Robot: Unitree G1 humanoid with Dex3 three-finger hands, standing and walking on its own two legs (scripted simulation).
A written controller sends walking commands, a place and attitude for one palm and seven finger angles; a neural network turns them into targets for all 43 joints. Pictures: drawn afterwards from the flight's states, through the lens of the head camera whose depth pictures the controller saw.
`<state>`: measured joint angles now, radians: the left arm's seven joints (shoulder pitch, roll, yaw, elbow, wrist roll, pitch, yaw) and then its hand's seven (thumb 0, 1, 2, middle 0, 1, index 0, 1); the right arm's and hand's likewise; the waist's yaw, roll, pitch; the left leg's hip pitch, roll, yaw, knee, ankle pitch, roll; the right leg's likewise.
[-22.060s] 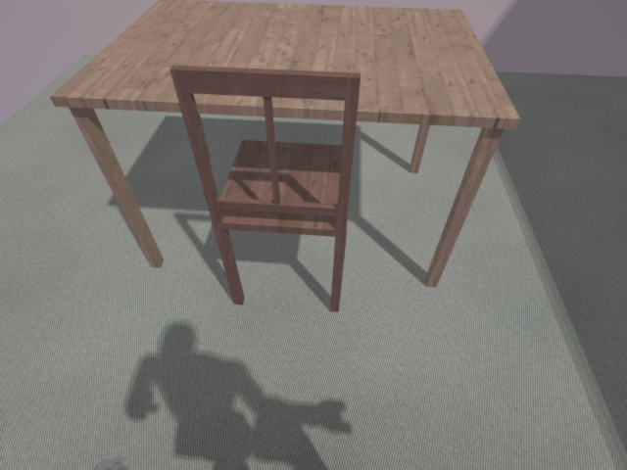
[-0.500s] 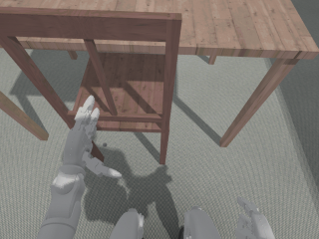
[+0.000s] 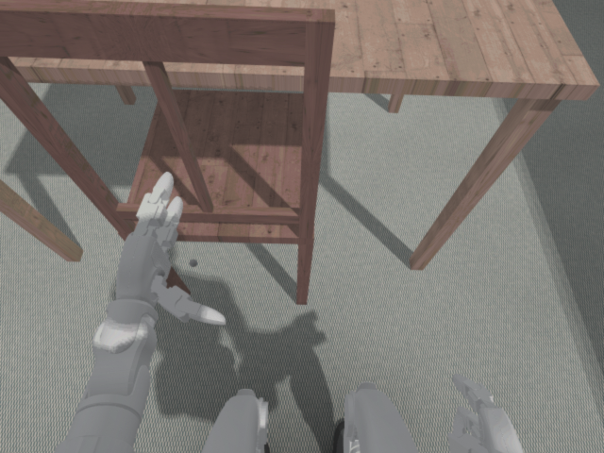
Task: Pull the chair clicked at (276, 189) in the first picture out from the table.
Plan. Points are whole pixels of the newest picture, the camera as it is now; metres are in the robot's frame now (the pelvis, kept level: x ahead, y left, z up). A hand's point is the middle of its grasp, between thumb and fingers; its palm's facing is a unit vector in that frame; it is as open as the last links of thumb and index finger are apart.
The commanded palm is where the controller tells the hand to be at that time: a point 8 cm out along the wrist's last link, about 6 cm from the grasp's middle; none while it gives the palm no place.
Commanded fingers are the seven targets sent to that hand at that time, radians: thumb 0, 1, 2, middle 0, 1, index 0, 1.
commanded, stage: push the fingers through the gap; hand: left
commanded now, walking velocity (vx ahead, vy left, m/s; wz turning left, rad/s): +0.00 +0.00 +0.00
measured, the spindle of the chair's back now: (186, 152) +0.52 +0.18 +0.04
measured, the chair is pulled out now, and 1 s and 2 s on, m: -0.02 -0.02 -0.02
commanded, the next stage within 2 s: hook a spindle and tug to test in 1.44 s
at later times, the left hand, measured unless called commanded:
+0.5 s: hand (191, 220) +0.41 +0.16 +0.03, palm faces -0.02 -1.00 -0.04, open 16.9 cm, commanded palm +0.39 +0.20 +0.03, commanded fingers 0.00 -0.50 0.30 -0.06 -0.08 -0.06 -0.08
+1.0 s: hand (194, 191) +0.46 +0.16 +0.03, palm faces -0.01 -1.00 -0.02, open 16.9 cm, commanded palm +0.43 +0.20 +0.03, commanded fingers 0.00 -0.50 0.30 -0.06 -0.08 -0.06 -0.08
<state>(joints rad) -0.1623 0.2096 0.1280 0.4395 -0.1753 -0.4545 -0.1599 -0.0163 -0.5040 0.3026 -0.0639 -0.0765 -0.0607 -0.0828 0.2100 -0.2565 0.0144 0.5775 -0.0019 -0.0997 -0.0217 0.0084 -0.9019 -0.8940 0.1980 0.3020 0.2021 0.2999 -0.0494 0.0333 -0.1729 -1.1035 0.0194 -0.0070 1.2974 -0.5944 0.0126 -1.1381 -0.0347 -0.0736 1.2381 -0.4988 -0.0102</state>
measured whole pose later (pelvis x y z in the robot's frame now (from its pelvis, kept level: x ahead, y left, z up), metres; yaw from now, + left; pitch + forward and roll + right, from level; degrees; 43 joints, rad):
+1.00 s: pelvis +0.00 +0.01 +0.00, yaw -1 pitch +26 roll -3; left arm -0.60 0.29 0.27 0.85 -0.13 -0.50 -0.15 -0.02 -0.50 0.30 -0.06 -0.08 -0.06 -0.08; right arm 0.28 -0.25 0.02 0.63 -0.02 -0.04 0.01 0.01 -0.90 -0.89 0.20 0.30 0.20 0.30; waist -0.11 0.04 -0.16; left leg -1.16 0.02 0.01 1.30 -0.59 0.03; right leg -1.20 -0.03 -0.06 1.22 -0.48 0.01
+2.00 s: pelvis +0.00 +0.01 +0.00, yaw -1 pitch +27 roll -2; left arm -0.67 0.28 0.26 0.93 -0.11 -0.52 -0.09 -0.02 -0.40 0.35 -0.29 -0.87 -0.26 -0.88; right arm 0.28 -0.25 0.01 0.64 -0.03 -0.01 0.03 0.00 -0.90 -0.89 0.20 0.30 0.20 0.30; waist -0.10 0.04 -0.16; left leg -1.17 0.02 0.00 1.29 -0.59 0.02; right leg -1.20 -0.03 -0.06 1.22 -0.48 0.00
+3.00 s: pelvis +0.05 +0.02 +0.02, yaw -2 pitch +27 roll -3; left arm -0.31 0.20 0.17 0.54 -0.15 -0.47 -0.08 0.01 0.79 0.83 -0.32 -1.35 -0.33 -1.39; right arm 0.26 -0.23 -0.01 0.58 -0.02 -0.01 0.05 0.01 -0.90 -0.89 0.20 0.30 0.20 0.30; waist -0.07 0.04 -0.19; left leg -1.05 0.02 0.02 1.21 -0.62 0.03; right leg -1.09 -0.02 -0.03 1.13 -0.51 0.02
